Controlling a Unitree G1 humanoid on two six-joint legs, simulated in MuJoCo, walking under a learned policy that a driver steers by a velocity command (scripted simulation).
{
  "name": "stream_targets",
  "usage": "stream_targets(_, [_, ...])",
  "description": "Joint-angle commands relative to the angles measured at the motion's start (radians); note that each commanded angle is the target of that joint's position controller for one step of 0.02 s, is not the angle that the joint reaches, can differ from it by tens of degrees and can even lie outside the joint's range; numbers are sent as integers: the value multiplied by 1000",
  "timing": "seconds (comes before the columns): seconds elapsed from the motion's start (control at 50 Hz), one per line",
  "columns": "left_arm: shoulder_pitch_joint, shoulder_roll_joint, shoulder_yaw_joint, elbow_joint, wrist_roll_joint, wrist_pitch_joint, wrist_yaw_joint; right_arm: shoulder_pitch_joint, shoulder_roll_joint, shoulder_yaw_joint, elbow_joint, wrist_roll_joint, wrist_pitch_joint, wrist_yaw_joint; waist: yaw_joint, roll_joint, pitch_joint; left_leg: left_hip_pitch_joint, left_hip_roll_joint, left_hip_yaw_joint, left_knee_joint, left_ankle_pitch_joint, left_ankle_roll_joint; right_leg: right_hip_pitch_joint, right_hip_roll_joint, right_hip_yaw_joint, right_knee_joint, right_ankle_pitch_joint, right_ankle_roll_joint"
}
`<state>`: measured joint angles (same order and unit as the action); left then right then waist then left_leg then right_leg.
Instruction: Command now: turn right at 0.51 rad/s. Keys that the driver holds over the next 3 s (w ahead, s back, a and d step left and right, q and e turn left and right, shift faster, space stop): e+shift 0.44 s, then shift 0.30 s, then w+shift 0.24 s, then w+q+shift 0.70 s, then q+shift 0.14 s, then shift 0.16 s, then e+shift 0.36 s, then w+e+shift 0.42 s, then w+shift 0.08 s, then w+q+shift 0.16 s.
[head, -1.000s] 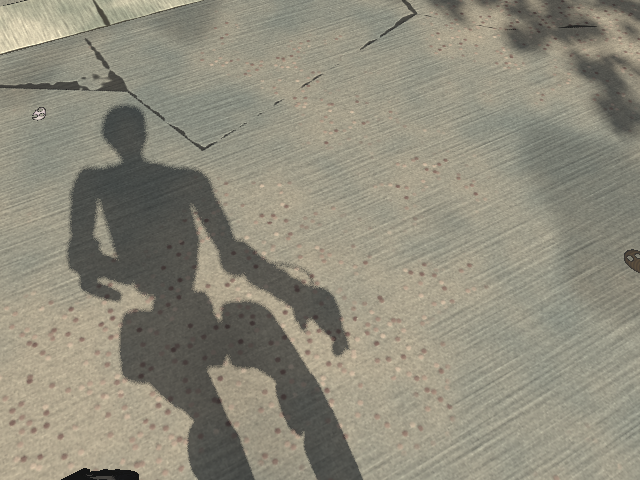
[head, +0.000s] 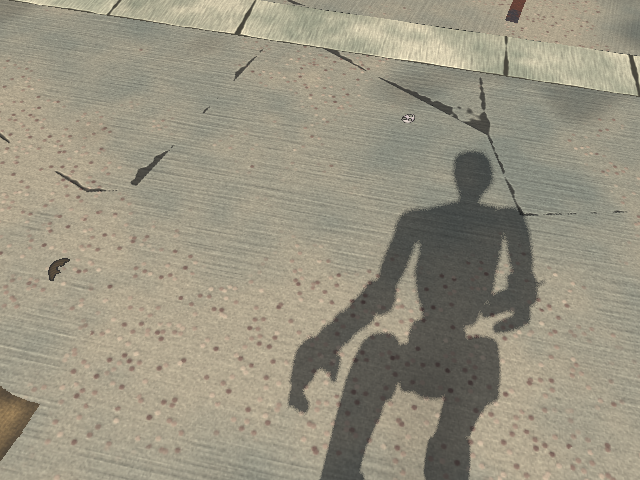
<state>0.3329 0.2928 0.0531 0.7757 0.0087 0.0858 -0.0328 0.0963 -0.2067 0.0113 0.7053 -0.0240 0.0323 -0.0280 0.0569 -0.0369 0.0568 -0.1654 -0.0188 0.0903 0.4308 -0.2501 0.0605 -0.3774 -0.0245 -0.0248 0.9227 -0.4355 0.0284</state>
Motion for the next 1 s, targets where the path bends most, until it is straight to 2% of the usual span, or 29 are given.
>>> stream_targets(0.02, [-69,79,24,-101,1,-11,-7,43,-183,-62,-33,-6,-10,-9,-72,155,-28,65,311,-148,-118,323,156,-84,-20,-14,-18,-18,-6])
stream_targets(0.1, [-71,67,25,-132,-8,-12,-17,33,-198,-76,-31,-9,-20,0,-61,165,-73,62,337,-104,-62,397,143,-2,-16,-48,-125,-36,-31])
stream_targets(0.14, [-63,67,29,-145,-13,-15,-21,27,-213,-85,-32,-6,-22,7,-51,166,-94,57,345,-77,-15,392,115,51,-5,-70,-210,-13,-51])
stream_targets(0.16, [-41,61,30,-145,-12,-19,-22,17,-220,-90,-32,0,-21,10,-29,150,-102,32,334,-43,36,357,85,109,8,-84,-301,48,-63])
stream_targets(0.18, [-6,69,34,-137,-5,-30,-17,28,-220,-94,-24,5,-19,13,-3,100,-112,-31,305,7,130,247,25,199,17,-52,-427,162,-81])
stream_targets(0.2, [34,164,58,-132,14,-45,-2,60,-191,-91,-29,6,-17,18,7,-117,-96,-194,205,93,376,-5,-55,289,-120,216,-603,284,-127])
stream_targets(0.22, [66,324,95,-149,8,-54,2,-10,-128,-69,-112,-2,-3,14,6,-306,-46,-507,-13,51,549,-429,-123,340,-355,634,-621,677,-288])
stream_targets(0.24, [123,303,104,-141,0,-49,7,-50,-155,-68,-115,-17,5,6,52,-156,-94,-523,5,-108,697,-436,-115,360,-357,601,-616,661,-366])
stream_targets(0.26, [66,254,89,-146,-4,-41,15,-29,-163,-70,-102,-6,3,9,14,-94,-62,-535,28,-143,731,-337,-108,328,-299,514,-606,560,-353])
stream_targets(0.28, [-24,216,78,-162,-6,-30,23,-10,-177,-75,-86,4,-7,13,-29,-46,-25,-523,52,-155,694,-218,-104,284,-223,431,-614,473,-303])
stream_targets(0.3, [-88,193,70,-181,-14,-27,28,-2,-195,-80,-80,-5,-14,14,-49,-55,-29,-507,54,-151,666,-150,-106,278,-170,393,-612,476,-266])
stream_targets(0.32, [-110,177,65,-191,-16,-27,30,23,-202,-81,-65,-16,-13,16,-54,-62,-60,-476,43,-141,677,-110,-114,280,-138,360,-596,555,-253])
stream_targets(0.34, [-97,179,65,-190,-17,-29,27,40,-199,-80,-59,-19,-9,20,-53,-41,-90,-459,33,-141,682,-95,-120,288,-127,352,-581,604,-247])
stream_targets(0.38, [-63,198,72,-180,-17,-34,24,43,-185,-74,-63,-11,-2,23,-43,-19,-106,-463,25,-147,643,-82,-128,304,-114,368,-565,609,-239])
stream_targets(0.44, [-37,213,79,-179,-9,-31,29,11,-186,-69,-78,-7,4,18,-18,-57,-88,-489,12,-162,549,-77,-135,308,-95,434,-561,509,-236])
stream_targets(0.48, [-33,210,76,-183,-2,-31,34,20,-195,-69,-71,-4,4,15,-11,-77,-97,-481,10,-160,506,-74,-133,315,-101,451,-554,504,-238])
stream_targets(0.58, [-33,196,62,-178,12,-34,37,10,-198,-64,-72,6,-3,11,-1,-84,-103,-378,3,-152,420,-99,-105,274,-105,482,-510,647,-236])
stream_targets(0.66, [-71,187,51,-174,17,-34,36,37,-200,-59,-69,18,-10,9,-19,-90,-100,-244,-14,-138,305,-141,-73,235,-101,509,-478,763,-227])
stream_targets(0.7, [-106,177,44,-171,9,-35,39,80,-192,-56,-59,21,-16,5,-51,-86,-95,-133,-21,-134,147,-90,-54,208,-81,520,-461,731,-196])
stream_targets(0.72, [-129,165,37,-170,-2,-38,43,114,-180,-52,-49,14,-24,-1,-82,-69,-91,-33,-9,-143,-12,26,-41,165,-53,511,-442,631,-157])
stream_targets(0.74, [-111,131,25,-169,-4,-46,44,118,-201,-53,-49,3,-33,-10,-74,3,-103,68,83,-241,-113,106,-21,104,-14,471,-400,455,-105])
stream_targets(0.76, [-29,44,0,-162,6,-55,41,135,-235,-49,-61,-14,-38,-13,-43,221,-180,198,301,-489,-191,-2,35,17,103,320,-224,-31,-76])
stream_targets(0.78, [-51,141,23,-173,21,-50,43,217,-342,-86,-15,-18,-27,3,-85,304,-132,157,364,-700,-231,-248,163,-143,212,181,-96,-203,-81])
stream_targets(0.8, [-83,170,30,-158,40,-54,41,238,-299,-85,4,-14,-29,19,-98,198,-61,127,351,-718,-278,-565,171,-219,149,210,26,-141,-83])
stream_targets(0.82, [-113,160,28,-152,39,-63,26,203,-260,-75,8,-4,-32,26,-86,185,9,85,307,-662,-299,-603,143,-262,127,195,66,-66,-79])
stream_targets(0.84, [-113,148,24,-139,30,-73,11,176,-242,-71,5,-5,-39,30,-74,183,30,73,263,-585,-311,-526,116,-268,102,179,70,10,-67])
stream_targets(0.86, [-124,139,22,-136,38,-83,-5,193,-234,-70,20,-1,-53,28,-80,188,21,83,235,-534,-316,-447,109,-271,83,147,81,74,-57])
stream_targets(0.9, [-146,116,13,-127,46,-97,-22,227,-226,-72,41,6,-79,32,-89,166,-24,119,199,-471,-315,-357,106,-279,53,93,90,161,-42])
stream_targets(1.0, [-288,86,-6,-163,33,-110,-26,312,-227,-85,80,19,-105,41,-133,175,11,107,200,-439,-354,-278,141,-315,-6,22,-89,223,-2])
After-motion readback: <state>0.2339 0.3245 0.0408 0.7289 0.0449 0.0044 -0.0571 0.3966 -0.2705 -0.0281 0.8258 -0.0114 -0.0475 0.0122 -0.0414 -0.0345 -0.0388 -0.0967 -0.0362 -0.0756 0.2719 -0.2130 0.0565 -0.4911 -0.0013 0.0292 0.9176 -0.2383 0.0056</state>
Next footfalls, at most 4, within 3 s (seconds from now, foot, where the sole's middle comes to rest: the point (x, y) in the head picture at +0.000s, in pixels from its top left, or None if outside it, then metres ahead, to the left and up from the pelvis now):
0.20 right None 0.00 -0.11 -0.78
0.74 left None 0.13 0.03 -0.78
1.18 right None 0.16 -0.29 -0.78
1.66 left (454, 437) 0.60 -0.25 -0.78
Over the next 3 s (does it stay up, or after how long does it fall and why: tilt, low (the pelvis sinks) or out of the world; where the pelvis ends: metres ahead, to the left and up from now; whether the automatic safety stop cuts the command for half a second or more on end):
stays up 0.99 -0.44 -0.03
